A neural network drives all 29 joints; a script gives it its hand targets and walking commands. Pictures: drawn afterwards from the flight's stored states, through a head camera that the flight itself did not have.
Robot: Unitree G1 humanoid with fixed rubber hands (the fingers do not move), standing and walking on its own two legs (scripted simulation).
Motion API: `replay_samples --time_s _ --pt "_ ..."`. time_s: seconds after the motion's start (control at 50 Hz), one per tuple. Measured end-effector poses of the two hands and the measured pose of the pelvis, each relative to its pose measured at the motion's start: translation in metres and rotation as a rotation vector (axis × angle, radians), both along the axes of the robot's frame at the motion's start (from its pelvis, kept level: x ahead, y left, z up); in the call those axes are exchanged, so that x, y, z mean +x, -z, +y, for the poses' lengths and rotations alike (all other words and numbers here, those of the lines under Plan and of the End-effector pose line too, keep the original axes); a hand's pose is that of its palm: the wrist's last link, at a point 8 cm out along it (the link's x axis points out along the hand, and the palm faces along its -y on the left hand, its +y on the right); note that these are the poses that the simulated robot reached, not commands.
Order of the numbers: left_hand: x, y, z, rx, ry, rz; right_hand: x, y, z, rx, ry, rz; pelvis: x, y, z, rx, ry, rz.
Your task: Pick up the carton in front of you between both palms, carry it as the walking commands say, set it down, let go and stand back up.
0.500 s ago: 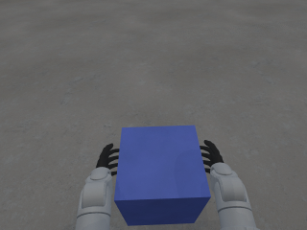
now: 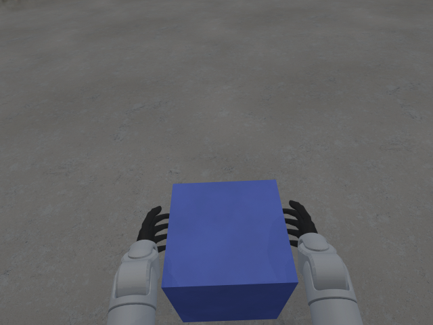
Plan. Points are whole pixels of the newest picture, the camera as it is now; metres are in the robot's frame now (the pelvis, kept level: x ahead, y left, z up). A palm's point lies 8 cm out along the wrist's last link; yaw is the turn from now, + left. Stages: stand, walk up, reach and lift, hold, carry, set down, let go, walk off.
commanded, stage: hold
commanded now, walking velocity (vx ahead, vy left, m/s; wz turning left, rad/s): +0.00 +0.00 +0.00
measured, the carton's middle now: (227, 254) +0.30 +0.00 -0.05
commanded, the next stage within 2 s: set down in 0.60 s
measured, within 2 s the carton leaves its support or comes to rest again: neither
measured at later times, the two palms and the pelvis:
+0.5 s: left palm (157, 242) +0.28 +0.13 +0.05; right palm (315, 226) +0.30 -0.17 +0.04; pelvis +0.00 -0.04 +0.00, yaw +4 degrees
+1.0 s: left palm (170, 232) +0.34 +0.12 -0.02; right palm (307, 226) +0.34 -0.18 -0.03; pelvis +0.00 -0.01 -0.01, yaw +3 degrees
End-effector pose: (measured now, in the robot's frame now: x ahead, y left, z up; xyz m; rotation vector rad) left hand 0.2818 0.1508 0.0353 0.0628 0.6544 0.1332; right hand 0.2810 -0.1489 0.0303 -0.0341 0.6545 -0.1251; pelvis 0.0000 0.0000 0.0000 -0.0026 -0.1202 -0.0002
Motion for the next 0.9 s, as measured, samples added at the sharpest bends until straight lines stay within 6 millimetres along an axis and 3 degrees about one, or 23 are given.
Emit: replay_samples --time_s 0.24,0.5,0.74,0.9 --pt "-0.007 -0.005 -0.011 0.004 -0.04 -0.002 0.005 -0.004 -0.011 0.014 -0.032 -0.003 -0.006 0.001 -0.022 0.005 -0.044 -0.014" --pt "0.001 -0.01 -0.021 0.001 -0.071 0.003 0.021 -0.009 -0.02 0.025 -0.054 0.001 0.003 -0.001 -0.039 0.003 -0.07 -0.002" --pt "0.015 -0.009 -0.016 -0.002 -0.074 0.014 0.036 -0.008 -0.015 0.03 -0.049 0.009 0.012 -0.002 -0.033 -0.003 -0.071 0.012" --pt "0.043 0.014 -0.019 -0.013 -0.059 0.037 0.055 0.018 -0.018 0.064 -0.002 0.031 0.008 0.005 -0.02 -0.004 -0.063 0.067"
